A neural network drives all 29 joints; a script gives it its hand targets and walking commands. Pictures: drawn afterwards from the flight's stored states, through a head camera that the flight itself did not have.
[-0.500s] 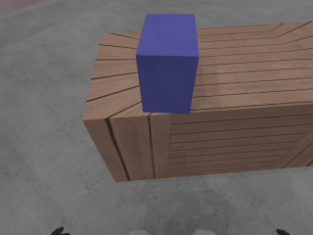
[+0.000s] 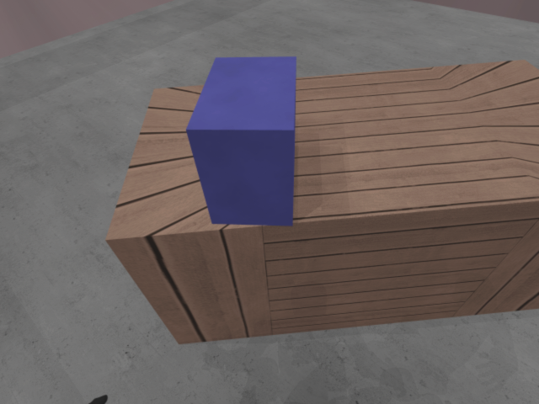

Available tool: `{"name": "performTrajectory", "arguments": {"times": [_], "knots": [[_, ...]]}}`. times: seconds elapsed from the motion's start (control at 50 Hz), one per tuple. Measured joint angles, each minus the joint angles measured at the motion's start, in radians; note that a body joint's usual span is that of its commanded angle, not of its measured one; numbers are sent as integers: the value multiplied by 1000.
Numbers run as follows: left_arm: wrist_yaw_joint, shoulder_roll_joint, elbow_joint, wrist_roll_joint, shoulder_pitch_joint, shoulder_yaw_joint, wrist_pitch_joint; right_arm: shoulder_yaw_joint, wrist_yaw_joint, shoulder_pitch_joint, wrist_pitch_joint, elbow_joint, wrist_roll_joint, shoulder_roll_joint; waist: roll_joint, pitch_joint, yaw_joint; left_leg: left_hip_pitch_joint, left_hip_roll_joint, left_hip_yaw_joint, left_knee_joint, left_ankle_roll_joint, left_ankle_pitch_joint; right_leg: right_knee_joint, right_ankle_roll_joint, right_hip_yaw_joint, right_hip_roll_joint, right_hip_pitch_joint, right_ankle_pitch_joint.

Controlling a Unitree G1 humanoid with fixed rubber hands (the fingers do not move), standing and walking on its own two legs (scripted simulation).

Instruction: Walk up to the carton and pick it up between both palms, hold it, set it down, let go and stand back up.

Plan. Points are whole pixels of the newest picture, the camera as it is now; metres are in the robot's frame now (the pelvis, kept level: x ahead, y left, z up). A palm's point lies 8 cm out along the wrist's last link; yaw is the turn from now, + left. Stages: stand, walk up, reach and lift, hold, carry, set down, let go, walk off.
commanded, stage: walk up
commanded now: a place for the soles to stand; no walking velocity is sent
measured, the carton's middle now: (253, 141) +0.65 +0.05 +0.03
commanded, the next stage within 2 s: stand in 1.96 s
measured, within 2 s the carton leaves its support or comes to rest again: neither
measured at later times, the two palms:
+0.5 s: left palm out of the picture +0.08 +0.34 -0.10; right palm (464, 364) +0.20 -0.29 -0.10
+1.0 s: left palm out of the picture +0.17 +0.32 -0.10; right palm (475, 352) +0.22 -0.31 -0.09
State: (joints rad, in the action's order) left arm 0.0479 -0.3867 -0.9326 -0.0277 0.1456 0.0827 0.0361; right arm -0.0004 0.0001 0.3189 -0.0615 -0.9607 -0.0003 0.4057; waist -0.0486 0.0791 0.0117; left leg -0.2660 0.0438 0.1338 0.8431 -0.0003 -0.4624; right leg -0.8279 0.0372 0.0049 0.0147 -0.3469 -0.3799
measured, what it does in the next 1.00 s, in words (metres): walks ahead: left foot, then right foot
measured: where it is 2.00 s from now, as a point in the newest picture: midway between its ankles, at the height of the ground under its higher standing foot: outside the picture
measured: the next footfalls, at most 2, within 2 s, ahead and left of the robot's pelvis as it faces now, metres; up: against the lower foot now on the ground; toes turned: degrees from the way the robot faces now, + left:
left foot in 0.50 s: +0.21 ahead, +0.12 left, +0.00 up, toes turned -1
right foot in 0.98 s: +0.23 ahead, -0.08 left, +0.00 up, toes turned +1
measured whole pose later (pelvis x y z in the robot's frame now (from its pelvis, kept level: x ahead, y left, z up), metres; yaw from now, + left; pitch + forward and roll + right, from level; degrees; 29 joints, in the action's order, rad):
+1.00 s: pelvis +0.15 +0.01 +0.01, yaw +2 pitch -4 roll +1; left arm 0.02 -0.38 -0.93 -0.01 0.28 0.08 0.01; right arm 0.00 0.00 0.23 -0.05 -0.96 0.00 0.40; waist -0.02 0.14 -0.02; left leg -0.33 0.07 0.06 0.67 -0.03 -0.27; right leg -0.66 0.04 0.03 -0.03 -0.29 -0.30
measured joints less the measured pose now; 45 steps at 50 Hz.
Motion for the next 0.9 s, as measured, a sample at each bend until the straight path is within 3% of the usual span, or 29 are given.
{"name": "performTrajectory", "arguments": {"times": [0.08,0.34,0.46,0.5,0.54,0.62,0.74,0.9], "knots": [[-3,4,8,15,48,0,7,0,-1,-2,4,1,0,8,14,-2,-35,-141,36,2,190,0,28,63,11,5,-5,28,-16],[-27,4,12,17,223,0,7,0,-1,-49,27,2,0,12,105,-3,-74,-280,36,2,162,0,171,148,26,37,-54,171,-53],[-27,4,29,10,227,0,7,0,3,-106,18,2,0,12,102,-4,-74,-231,9,-50,-36,0,184,149,11,56,-59,215,-97],[-27,5,37,11,226,0,7,0,4,-107,1,2,0,13,95,-5,-72,-172,4,-57,-122,-7,245,131,1,59,-57,226,-124],[-28,7,37,18,205,0,6,0,4,-114,-15,2,0,5,61,28,-65,-138,29,-79,-115,-36,260,18,0,42,-33,213,-135],[-28,6,50,18,193,0,-3,0,4,-106,-15,1,0,0,40,31,-35,-75,32,-81,-141,-62,220,-201,0,37,-37,122,-163],[-25,5,55,15,184,0,-9,0,4,-83,-15,1,0,0,17,37,-6,1,31,-80,-197,-65,220,-209,0,19,-37,36,-61],[-25,5,25,16,154,0,-26,0,3,-71,-7,1,0,-1,11,40,-11,-1,32,-82,-200,-62,199,-124,0,15,-36,18,-43]]}}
